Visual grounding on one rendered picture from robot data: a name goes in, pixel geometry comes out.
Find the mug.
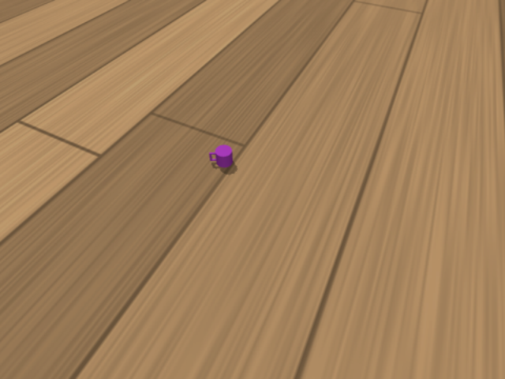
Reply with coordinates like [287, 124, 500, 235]
[209, 145, 233, 167]

